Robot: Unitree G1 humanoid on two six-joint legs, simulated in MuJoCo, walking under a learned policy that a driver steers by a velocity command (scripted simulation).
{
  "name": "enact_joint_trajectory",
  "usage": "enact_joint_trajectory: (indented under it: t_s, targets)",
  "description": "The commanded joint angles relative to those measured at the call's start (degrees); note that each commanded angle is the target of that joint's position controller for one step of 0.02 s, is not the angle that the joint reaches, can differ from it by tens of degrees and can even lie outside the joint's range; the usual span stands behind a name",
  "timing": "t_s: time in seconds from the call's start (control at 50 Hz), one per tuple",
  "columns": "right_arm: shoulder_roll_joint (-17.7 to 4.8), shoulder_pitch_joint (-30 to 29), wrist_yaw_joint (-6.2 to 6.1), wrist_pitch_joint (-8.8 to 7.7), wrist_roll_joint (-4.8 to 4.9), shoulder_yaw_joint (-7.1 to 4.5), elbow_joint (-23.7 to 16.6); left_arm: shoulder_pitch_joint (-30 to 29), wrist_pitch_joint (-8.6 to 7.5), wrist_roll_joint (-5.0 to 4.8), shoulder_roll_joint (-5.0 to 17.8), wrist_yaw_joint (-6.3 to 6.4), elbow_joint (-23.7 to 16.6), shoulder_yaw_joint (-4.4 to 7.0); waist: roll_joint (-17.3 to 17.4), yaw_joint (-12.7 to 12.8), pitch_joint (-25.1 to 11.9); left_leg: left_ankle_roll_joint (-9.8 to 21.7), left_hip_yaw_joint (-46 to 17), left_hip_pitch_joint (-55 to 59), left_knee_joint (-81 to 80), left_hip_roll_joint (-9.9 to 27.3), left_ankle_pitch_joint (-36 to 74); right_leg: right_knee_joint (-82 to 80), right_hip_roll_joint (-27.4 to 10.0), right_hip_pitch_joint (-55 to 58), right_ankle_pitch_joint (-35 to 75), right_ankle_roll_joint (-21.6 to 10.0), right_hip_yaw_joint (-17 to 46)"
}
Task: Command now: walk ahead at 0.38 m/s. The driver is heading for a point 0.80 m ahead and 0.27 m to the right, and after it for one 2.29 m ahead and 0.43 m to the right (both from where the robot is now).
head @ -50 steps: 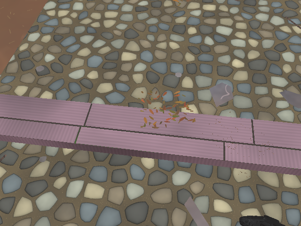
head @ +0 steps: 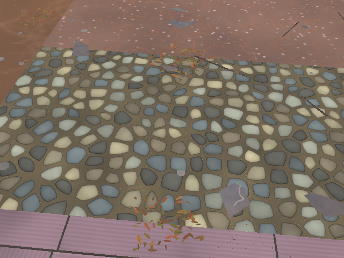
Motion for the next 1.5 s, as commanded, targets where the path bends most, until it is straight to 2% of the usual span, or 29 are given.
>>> enact_joint_trajectory:
  t_s: [0.02,0.12,0.26,0.32,0.36,0.38,0.4,0.42,0.46,0.5,0.56,0.64,0.72,0.8,0.84,0.88,0.9,0.92,0.94,0.98,1.04,1.2,1.32,1.38,1.42,1.44,1.46,1.48,1.5]
  targets:
    - [-7.8,0.6,-0.13,-1.49,0.60,-1.65,-1.8,-4.9,-1.95,1.09,4.4,-1.46,-4.4,0.97,6.0,2.4,12.3,6.0,-21.4,0.7,-20.8,16.8,-18.4,10.2,-3.2,-18.0,4.4,1.5,2.9]
    - [-5.9,7.4,0.17,-3.22,0.27,-1.33,-0.5,-10.7,-2.17,0.89,2.1,-1.61,-6.2,0.69,5.8,-0.1,10.6,6.4,-13.5,5.4,-18.3,14.0,-3.2,10.7,-4.7,-20.9,9.6,3.6,0.5]
    - [-7.1,10.7,0.13,-3.68,-0.50,-1.59,-0.4,-19.5,-2.79,0.40,1.2,-1.44,-10.6,-0.35,8.8,-2.9,10.5,7.2,-8.6,7.2,-12.3,14.3,16.4,-1.9,-4.1,-14.1,7.7,2.1,-2.6]
    - [-8.8,8.1,0.25,-3.64,-0.37,-2.06,-0.8,-14.8,-3.42,0.19,2.5,-0.84,-10.2,0.16,8.6,0.3,9.0,5.9,-6.9,4.9,-5.0,14.8,31.4,-7.1,-1.2,-2.3,4.6,-0.7,-4.5]
    - [-9.0,5.8,0.54,-3.52,0.27,-2.11,-1.4,3.5,-4.55,0.57,5.4,0.38,-4.2,2.01,4.2,8.2,-0.7,3.6,-2.0,-1.7,16.4,10.5,40.2,-12.2,0.2,21.3,6.9,-3.3,-4.1]
    - [-6.5,5.0,0.89,-3.58,0.71,-1.40,-3.6,14.2,-5.13,1.82,10.7,1.06,-2.8,3.36,-2.2,11.7,-8.4,1.9,0.0,-13.6,34.1,7.4,19.7,-16.1,-15.3,35.1,-4.6,-5.9,13.9]
    - [-1.2,8.3,1.47,-3.68,2.02,-0.85,-4.8,15.6,-4.54,1.64,15.9,0.71,-2.2,4.28,-14.2,8.8,-11.1,0.1,0.0,-29.9,50.8,-2.0,-13.9,-27.6,-27.9,41.1,-6.4,-12.4,41.2]
    - [-5.7,3.4,1.60,-3.21,0.70,-1.98,-5.1,10.1,-4.00,0.33,12.6,0.39,-2.3,3.70,-5.6,7.0,-4.4,1.2,-5.4,-34.5,57.0,2.3,-9.5,-28.6,-25.3,34.3,-12.9,-11.8,39.7]
    - [-4.7,-2.2,2.33,-3.57,0.10,-2.20,-6.7,1.8,-4.55,0.35,4.3,-0.40,-3.6,1.32,-0.9,3.4,4.3,1.6,-4.0,-34.9,57.5,6.0,-0.3,-29.6,-19.8,20.8,-5.5,-8.8,24.7]
    - [-3.1,-0.8,3.06,-2.38,-0.89,-2.27,-6.7,1.2,-5.28,0.07,1.0,-0.03,-2.5,0.02,-2.3,0.0,5.8,0.8,-3.4,-30.6,54.9,7.6,2.6,-31.2,-15.3,13.5,2.1,-6.6,16.3]
    - [-2.2,-3.5,3.61,-0.67,-1.13,-2.27,-8.7,6.1,-6.25,0.08,2.2,0.49,0.0,-0.15,-2.5,-1.2,6.9,-0.6,-1.4,-34.9,56.0,7.4,4.0,-31.2,-14.0,12.4,14.1,-7.7,11.3]
    - [-1.1,-16.5,2.55,0.36,-0.97,-1.37,-15.2,13.8,-6.63,0.68,1.9,0.58,2.6,-0.87,-2.8,1.2,8.8,-1.0,0.8,-55.1,71.7,7.5,-1.5,-31.8,-15.6,17.7,13.8,-10.7,12.1]
    - [-2.3,-27.4,3.33,-0.15,-1.72,0.13,-22.8,15.5,-6.58,0.51,1.9,1.46,2.1,-1.71,0.9,1.9,10.2,-1.6,2.8,-57.1,57.6,8.7,1.8,-35.4,-12.7,16.0,12.8,-10.1,12.3]
    - [-0.1,-27.3,3.75,0.44,0.24,1.34,-24.5,15.1,-5.94,-0.26,3.7,1.74,1.2,-1.68,-3.9,1.2,7.3,0.1,6.7,-33.1,34.1,3.6,4.0,-36.8,-12.8,16.4,43.0,-9.1,7.7]
    - [-3.0,-20.1,2.40,-0.13,0.46,0.23,-22.7,16.0,-5.70,-0.22,5.6,1.34,1.4,-1.33,-5.9,-1.8,1.9,2.2,8.3,-24.5,29.8,-1.6,-1.3,-23.9,-12.8,24.6,71.7,-7.2,5.9]
    - [-8.0,-3.4,1.32,-1.92,0.91,-1.83,-18.7,12.3,-5.76,-0.18,7.8,0.67,-0.2,-0.24,-6.6,-9.9,-7.5,4.1,1.8,-4.8,18.2,-0.1,1.3,1.1,-11.7,22.1,66.9,-4.4,5.3]
    - [-15.3,1.4,1.01,-2.66,-1.14,-3.98,-18.5,14.8,-5.95,-1.99,1.7,-0.26,-3.9,-1.28,2.6,-8.4,-17.3,7.7,-21.9,11.3,10.6,16.4,-14.2,21.0,-5.9,6.4,39.7,-2.1,3.3]
    - [-17.4,0.7,1.55,-1.77,-1.06,-4.80,-18.2,16.0,-5.90,-1.82,-0.4,-0.98,-5.7,-0.75,13.9,-5.8,-19.9,11.0,-49.8,15.8,-5.3,26.8,-11.9,36.9,2.6,-7.8,-4.5,-1.7,5.5]
    - [-14.6,-7.3,2.00,-1.89,-0.18,-4.32,-18.8,13.5,-5.29,-0.20,2.3,-0.57,-6.4,0.47,7.8,-1.3,-12.6,10.5,-47.4,7.0,-6.3,26.8,-14.6,45.8,-1.6,-11.6,-0.1,-2.5,9.8]
    - [-6.0,-12.7,2.22,-2.78,-0.09,-2.54,-17.3,7.4,-4.31,0.58,0.9,-0.15,-8.8,0.95,-0.3,1.2,1.3,6.6,-27.5,-8.1,-7.4,22.3,-13.5,45.1,-6.0,-13.9,4.6,-3.3,6.5]
    - [-1.6,-10.2,1.70,-4.03,-0.16,-1.86,-13.0,8.4,-2.03,0.43,-0.5,-0.36,-10.2,1.24,4.4,5.1,5.0,2.0,-10.2,-13.7,-9.5,17.2,-0.5,39.7,-8.1,-11.8,7.4,-3.2,7.5]
    - [-6.1,-2.7,1.05,-5.71,0.17,-2.70,-11.6,-7.0,-0.61,0.77,0.7,-1.89,-15.4,1.31,4.4,1.9,5.8,2.0,6.5,-1.9,-12.4,14.4,18.1,19.1,-7.0,-20.2,19.1,-0.8,2.1]
    - [-9.1,2.8,-0.32,-4.37,-0.08,-3.42,-10.6,-17.0,-0.77,1.07,0.8,-3.43,-19.0,0.55,5.2,-1.7,8.3,2.3,11.0,10.3,-11.6,17.9,27.8,-0.2,-5.8,-17.6,15.0,-1.5,-4.1]
    - [-10.6,2.6,-0.85,-3.01,0.09,-3.78,-10.2,-14.2,-0.99,1.42,1.4,-3.06,-18.6,0.98,6.7,0.3,6.7,1.3,14.5,13.5,-1.7,17.7,56.1,-3.8,-0.8,-10.0,8.8,-4.3,-8.0]
    - [-13.0,1.3,-1.07,-1.88,0.51,-4.54,-10.7,-4.6,-1.92,1.50,2.9,-2.21,-15.9,1.88,7.8,4.1,1.6,0.7,14.6,13.0,13.2,17.4,64.4,-7.5,3.0,-0.2,7.1,-6.4,-7.8]
    - [-13.3,-0.2,-0.74,-1.51,1.20,-4.66,-11.4,2.4,-2.83,2.02,4.4,-1.46,-13.6,2.71,5.8,7.7,-2.4,-0.9,15.0,8.4,25.5,16.4,55.3,-14.3,3.9,10.1,13.7,-7.7,-6.0]
    - [-11.5,-0.9,-0.48,-1.67,1.52,-4.29,-13.3,7.0,-3.44,2.66,9.1,-0.64,-12.5,4.11,1.4,9.5,-7.1,-3.0,13.9,-5.6,41.1,13.7,27.7,-13.5,-4.7,24.5,24.9,-9.8,4.0]
    - [-6.8,1.8,-0.19,-1.68,2.45,-3.68,-17.8,3.2,-2.85,1.99,16.8,-0.38,-14.7,5.81,-11.1,4.3,-12.6,-6.9,10.2,-29.0,64.1,1.6,-20.1,-11.2,-23.5,41.2,57.4,-21.1,32.2]
    - [-9.9,-1.7,0.11,-1.77,1.63,-4.00,-18.6,7.3,-1.80,-0.23,16.4,0.19,-15.7,5.95,0.0,7.2,-17.3,-7.3,-1.5,-30.2,65.6,2.8,-15.9,-13.9,-24.2,38.8,65.8,-23.3,31.8]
